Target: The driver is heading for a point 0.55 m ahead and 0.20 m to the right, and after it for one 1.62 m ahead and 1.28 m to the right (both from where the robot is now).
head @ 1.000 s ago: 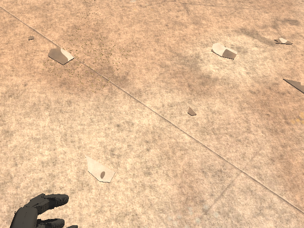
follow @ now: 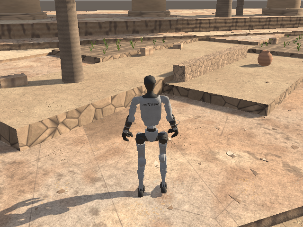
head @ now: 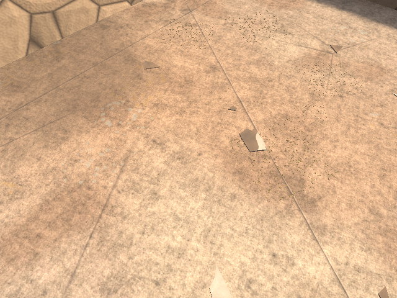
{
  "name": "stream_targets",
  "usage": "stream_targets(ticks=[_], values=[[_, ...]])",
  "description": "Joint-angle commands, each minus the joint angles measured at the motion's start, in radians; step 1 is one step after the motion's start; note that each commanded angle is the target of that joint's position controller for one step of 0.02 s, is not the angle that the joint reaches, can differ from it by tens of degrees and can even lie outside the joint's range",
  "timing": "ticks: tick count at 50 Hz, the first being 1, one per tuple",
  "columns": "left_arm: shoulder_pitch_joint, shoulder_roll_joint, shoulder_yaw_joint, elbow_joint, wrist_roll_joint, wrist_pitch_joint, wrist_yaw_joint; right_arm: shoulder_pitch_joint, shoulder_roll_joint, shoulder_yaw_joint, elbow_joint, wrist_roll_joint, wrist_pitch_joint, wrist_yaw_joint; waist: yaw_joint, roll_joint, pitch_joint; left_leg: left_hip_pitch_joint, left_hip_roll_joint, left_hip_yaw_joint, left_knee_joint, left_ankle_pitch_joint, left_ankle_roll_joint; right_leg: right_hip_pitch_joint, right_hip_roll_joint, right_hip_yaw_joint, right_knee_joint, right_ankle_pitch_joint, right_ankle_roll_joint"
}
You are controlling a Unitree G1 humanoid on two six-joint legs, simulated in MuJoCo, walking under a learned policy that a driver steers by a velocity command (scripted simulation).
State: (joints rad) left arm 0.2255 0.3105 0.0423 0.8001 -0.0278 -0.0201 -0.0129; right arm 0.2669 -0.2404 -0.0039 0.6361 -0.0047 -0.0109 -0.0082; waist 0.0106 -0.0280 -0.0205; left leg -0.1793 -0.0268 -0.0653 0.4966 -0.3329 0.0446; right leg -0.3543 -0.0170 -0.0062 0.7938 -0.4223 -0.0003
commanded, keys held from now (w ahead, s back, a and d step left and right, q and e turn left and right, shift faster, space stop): w+shift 0.62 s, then shift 0.02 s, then e+shift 0.36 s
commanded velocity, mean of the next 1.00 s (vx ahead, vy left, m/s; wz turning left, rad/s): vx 0.66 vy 0.00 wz -0.16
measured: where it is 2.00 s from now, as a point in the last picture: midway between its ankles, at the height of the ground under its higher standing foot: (240, 247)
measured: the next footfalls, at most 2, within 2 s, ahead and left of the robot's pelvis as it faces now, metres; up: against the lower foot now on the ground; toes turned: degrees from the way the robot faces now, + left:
right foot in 0.24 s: +0.17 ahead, -0.17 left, +0.00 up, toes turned -2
left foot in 0.74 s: +0.67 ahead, +0.02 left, +0.00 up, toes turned -1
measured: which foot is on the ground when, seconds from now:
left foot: down 0.00-0.24, up 0.26-0.72, down 0.74-1.00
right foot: up 0.00-0.22, down 0.24-0.76, up 0.78-1.00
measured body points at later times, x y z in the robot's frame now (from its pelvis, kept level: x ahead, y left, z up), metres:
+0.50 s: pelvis +0.23 -0.10 +0.00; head +0.23 -0.12 +0.45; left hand +0.19 +0.16 -0.12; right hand +0.42 -0.34 -0.09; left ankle +0.34 +0.08 -0.64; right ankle +0.13 -0.17 -0.74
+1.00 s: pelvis +0.56 -0.08 +0.00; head +0.61 -0.11 +0.44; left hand +0.76 +0.18 -0.09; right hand +0.64 -0.38 -0.12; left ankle +0.63 +0.02 -0.74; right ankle +0.61 -0.23 -0.67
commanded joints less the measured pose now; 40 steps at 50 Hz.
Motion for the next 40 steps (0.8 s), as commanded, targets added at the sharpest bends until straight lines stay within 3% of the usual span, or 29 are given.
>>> stream_targets(ticks=[1,3,5,8,10,11,12,13,14,15,17,18,19,21,25,29,31,32,34,35,36,37,38,39,40], values=[[-0.151,0.096,0.030,-0.122,-0.012,-0.070,-0.017,0.096,-0.198,-0.068,-0.025,0.017,-0.045,-0.012,-0.070,0.181,0.161,0.185,0.337,-0.483,-0.358,-0.383,0.204,-0.492,-0.087,0.069,0.146,0.022,-0.051],[-0.147,0.074,0.020,-0.112,0.002,-0.089,-0.032,0.063,-0.191,-0.070,-0.042,0.019,-0.051,-0.008,-0.063,0.145,0.093,0.170,0.281,-0.351,-0.348,-0.229,0.173,-0.390,-0.079,0.030,0.034,0.105,-0.041],[-0.155,0.051,0.007,-0.112,0.008,-0.093,-0.042,0.042,-0.214,-0.078,-0.054,0.026,-0.053,0.001,-0.058,0.159,0.068,0.063,0.231,-0.237,-0.346,-0.139,0.156,-0.214,-0.047,-0.016,-0.092,0.165,-0.018],[-0.140,0.069,0.000,-0.122,-0.002,-0.088,-0.045,0.057,-0.241,-0.089,-0.047,0.042,-0.059,0.015,-0.042,0.160,0.080,-0.060,0.247,-0.202,-0.344,-0.139,0.164,-0.037,-0.027,-0.039,-0.170,0.218,-0.010],[-0.047,0.093,0.006,-0.102,-0.011,-0.084,-0.036,0.055,-0.223,-0.083,-0.037,0.038,-0.056,0.022,0.016,0.135,0.081,-0.121,0.248,-0.176,-0.288,-0.136,0.144,0.083,-0.017,-0.052,-0.204,0.221,-0.032],[0.056,0.115,0.018,-0.072,-0.015,-0.082,-0.027,0.051,-0.196,-0.073,-0.035,0.026,-0.056,0.023,0.068,0.116,0.053,-0.173,0.222,-0.140,-0.190,-0.068,0.125,0.204,0.001,-0.067,-0.207,0.195,-0.046],[0.230,0.159,0.040,-0.028,-0.014,-0.083,-0.016,0.039,-0.144,-0.054,-0.040,0.010,-0.060,0.024,0.151,0.039,-0.025,-0.275,0.151,-0.063,0.075,0.053,0.089,0.413,-0.032,-0.012,-0.214,0.147,-0.071],[0.364,0.290,0.066,-0.015,0.017,-0.084,-0.010,0.047,-0.055,-0.027,-0.101,0.012,-0.080,0.018,0.168,-0.285,-0.104,-0.548,0.027,0.047,0.548,-0.092,0.006,0.611,-0.277,0.460,-0.412,-0.260,-0.192],[0.355,0.252,0.054,-0.038,0.025,-0.096,-0.024,0.040,-0.086,-0.031,-0.122,0.048,-0.097,0.005,0.152,-0.268,-0.121,-0.705,-0.023,-0.073,0.771,-0.174,0.001,0.607,-0.359,0.852,-0.602,-0.562,-0.253],[0.270,0.205,0.038,-0.053,0.024,-0.097,-0.024,-0.004,-0.144,-0.047,-0.122,0.077,-0.103,0.008,0.112,-0.165,-0.016,-0.820,0.046,-0.075,0.858,-0.094,0.020,0.557,-0.383,0.791,-0.601,-0.531,-0.235],[0.213,0.152,0.022,-0.068,0.037,-0.092,-0.024,-0.045,-0.136,-0.040,-0.104,0.038,-0.103,0.011,0.072,-0.033,0.038,-0.791,0.129,-0.035,0.802,0.059,0.031,0.418,-0.301,0.552,-0.568,-0.282,-0.213],[0.184,0.131,0.014,-0.074,0.046,-0.090,-0.024,-0.033,-0.128,-0.042,-0.099,0.030,-0.098,0.014,0.036,-0.056,0.056,-0.736,0.155,-0.037,0.755,0.110,0.025,0.333,-0.260,0.480,-0.586,-0.222,-0.205],[0.162,0.102,0.004,-0.077,0.046,-0.091,-0.022,-0.022,-0.119,-0.042,-0.088,0.033,-0.087,0.020,0.012,-0.084,0.076,-0.699,0.166,-0.032,0.734,0.146,0.016,0.272,-0.227,0.424,-0.611,-0.184,-0.196],[0.171,0.093,0.001,-0.069,0.035,-0.098,-0.016,-0.027,-0.100,-0.039,-0.080,0.036,-0.071,0.022,-0.002,-0.067,0.103,-0.712,0.167,-0.017,0.696,0.218,-0.005,0.233,-0.202,0.347,-0.655,-0.086,-0.200],[0.231,0.075,-0.009,-0.031,0.027,-0.094,0.003,-0.164,-0.093,-0.034,-0.106,0.024,-0.080,0.025,0.030,-0.019,0.158,-0.745,0.147,0.036,0.490,0.403,-0.040,0.234,-0.164,0.187,-0.717,0.187,-0.182],[0.337,0.063,-0.023,0.032,0.015,-0.090,0.018,-0.346,-0.050,-0.017,-0.145,0.030,-0.111,0.064,0.090,-0.011,0.192,-0.622,0.096,0.116,0.228,0.549,-0.024,0.280,-0.147,0.073,-0.766,0.414,-0.149],[0.361,0.073,-0.025,0.057,0.009,-0.078,0.022,-0.409,-0.043,-0.016,-0.165,0.037,-0.121,0.085,0.095,-0.017,0.202,-0.588,0.067,0.135,0.105,0.538,-0.006,0.364,-0.159,0.039,-0.752,0.522,-0.141],[0.358,0.082,-0.024,0.065,0.009,-0.069,0.025,-0.432,-0.043,-0.017,-0.174,0.035,-0.128,0.095,0.088,-0.028,0.207,-0.557,0.042,0.150,0.043,0.521,0.006,0.403,-0.159,0.021,-0.717,0.673,-0.129],[0.381,0.120,-0.014,0.085,0.018,-0.051,0.036,-0.425,-0.077,-0.036,-0.191,0.018,-0.136,0.099,0.052,-0.091,0.135,-0.408,-0.043,0.171,0.009,0.460,0.026,0.481,-0.181,0.059,-0.570,1.144,-0.114],[0.379,0.147,-0.005,0.091,0.028,-0.041,0.041,-0.338,-0.114,-0.052,-0.175,0.015,-0.132,0.089,-0.005,-0.144,0.063,-0.297,-0.071,0.160,0.015,0.415,0.043,0.518,-0.192,0.084,-0.458,1.333,-0.105],[0.344,0.172,0.002,0.087,0.040,-0.030,0.039,-0.171,-0.157,-0.071,-0.136,0.018,-0.124,0.071,-0.102,-0.176,-0.038,-0.110,-0.060,0.131,0.006,0.437,0.065,0.500,-0.186,0.095,-0.266,1.416,-0.090],[0.256,0.168,0.002,0.054,0.048,-0.028,0.036,0.064,-0.193,-0.083,-0.080,0.006,-0.114,0.047,-0.233,-0.169,-0.160,0.214,0.057,0.044,-0.003,0.610,0.104,0.321,-0.157,0.098,-0.006,1.288,-0.058],[0.331,0.001,-0.033,-0.001,0.088,-0.039,0.028,0.176,-0.297,-0.097,-0.042,-0.042,-0.104,0.032,-0.148,0.154,-0.385,0.693,0.378,-0.237,0.196,1.047,0.189,-0.058,0.015,0.073,0.417,0.314,-0.011],[0.449,0.011,-0.040,0.019,0.026,-0.054,0.015,0.179,-0.234,-0.081,-0.065,-0.054,-0.110,0.040,-0.126,0.290,-0.661,0.877,0.565,-0.610,0.114,1.007,0.350,-0.244,0.112,0.244,0.726,-0.227,0.023],[0.292,0.158,0.010,-0.022,-0.007,-0.049,0.017,0.119,-0.186,-0.078,-0.088,-0.046,-0.090,0.025,-0.157,0.173,-0.586,0.718,0.477,-0.434,0.054,0.931,0.287,-0.263,0.026,0.218,0.735,-0.161,0.035]])
Keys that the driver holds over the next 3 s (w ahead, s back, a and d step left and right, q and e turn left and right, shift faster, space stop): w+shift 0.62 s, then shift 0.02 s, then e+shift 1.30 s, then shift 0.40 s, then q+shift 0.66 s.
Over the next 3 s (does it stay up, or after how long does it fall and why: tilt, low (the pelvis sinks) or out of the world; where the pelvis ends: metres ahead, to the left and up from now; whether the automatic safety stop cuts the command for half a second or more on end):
stays up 0.69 -0.19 0.00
